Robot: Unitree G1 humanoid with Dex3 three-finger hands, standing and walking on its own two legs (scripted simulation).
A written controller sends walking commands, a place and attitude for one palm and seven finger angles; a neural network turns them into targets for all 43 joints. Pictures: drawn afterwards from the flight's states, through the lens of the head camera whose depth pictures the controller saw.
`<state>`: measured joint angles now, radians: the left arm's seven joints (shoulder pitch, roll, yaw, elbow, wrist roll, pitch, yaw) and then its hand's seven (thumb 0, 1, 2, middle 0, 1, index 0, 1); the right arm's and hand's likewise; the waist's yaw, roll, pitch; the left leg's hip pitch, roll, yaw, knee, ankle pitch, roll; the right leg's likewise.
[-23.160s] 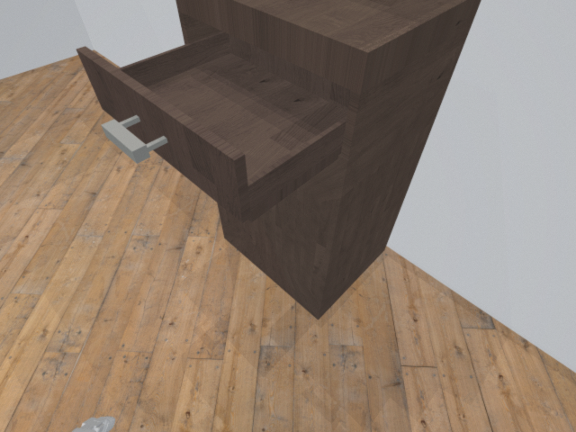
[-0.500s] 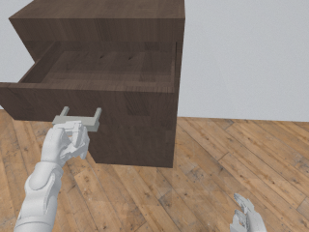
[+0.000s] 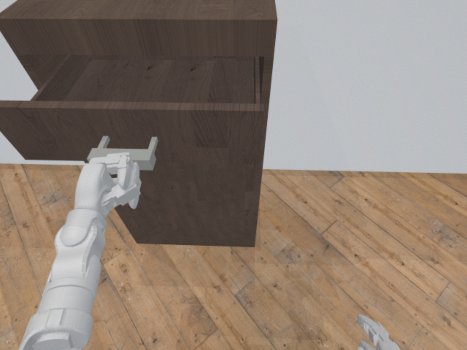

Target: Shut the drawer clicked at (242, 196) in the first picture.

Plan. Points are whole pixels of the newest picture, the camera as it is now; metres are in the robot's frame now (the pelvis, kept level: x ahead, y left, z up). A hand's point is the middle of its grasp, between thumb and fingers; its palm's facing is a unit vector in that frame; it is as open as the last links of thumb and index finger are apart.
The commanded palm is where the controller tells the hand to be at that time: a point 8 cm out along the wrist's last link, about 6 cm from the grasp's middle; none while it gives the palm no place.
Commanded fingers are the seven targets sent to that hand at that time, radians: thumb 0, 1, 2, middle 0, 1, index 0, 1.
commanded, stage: push the drawer shut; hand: left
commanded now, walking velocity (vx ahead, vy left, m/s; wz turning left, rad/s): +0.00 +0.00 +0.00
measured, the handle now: (126, 150) +0.44 +0.23 +0.10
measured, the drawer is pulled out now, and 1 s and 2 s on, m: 0.17 0.05 0.00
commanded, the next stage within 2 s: pull the fist back off the drawer in 1.76 s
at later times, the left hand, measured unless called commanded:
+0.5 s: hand (145, 156) +0.42 +0.19 +0.09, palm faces +0.02 -1.00 -0.03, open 2.8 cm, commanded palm +0.41 +0.24 +0.10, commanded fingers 0.00 0.90 0.90 -1.40 -1.60 -1.40 -1.60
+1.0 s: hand (152, 136) +0.48 +0.19 +0.10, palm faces +0.02 -1.00 -0.02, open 2.9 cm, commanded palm +0.47 +0.24 +0.10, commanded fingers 0.00 0.90 0.90 -1.40 -1.60 -1.40 -1.60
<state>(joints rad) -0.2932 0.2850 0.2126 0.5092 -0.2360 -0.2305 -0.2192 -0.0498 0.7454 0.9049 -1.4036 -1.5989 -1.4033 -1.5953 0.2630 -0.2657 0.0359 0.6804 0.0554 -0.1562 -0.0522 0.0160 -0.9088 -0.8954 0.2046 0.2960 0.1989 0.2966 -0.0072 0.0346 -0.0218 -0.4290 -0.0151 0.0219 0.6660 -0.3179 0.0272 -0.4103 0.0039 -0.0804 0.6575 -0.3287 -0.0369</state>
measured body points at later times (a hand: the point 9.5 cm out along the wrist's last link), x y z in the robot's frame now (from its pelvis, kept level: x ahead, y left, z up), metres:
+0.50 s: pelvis +0.00 +0.00 +0.00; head +0.05 +0.00 +0.44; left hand +0.42 +0.24 +0.10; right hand +0.08 -0.26 -0.12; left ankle +0.01 +0.10 -0.72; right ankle +0.01 -0.09 -0.72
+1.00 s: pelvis +0.00 +0.00 -0.01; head +0.08 +0.00 +0.43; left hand +0.47 +0.24 +0.10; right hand +0.03 -0.26 -0.13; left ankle +0.01 +0.10 -0.72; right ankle +0.01 -0.09 -0.72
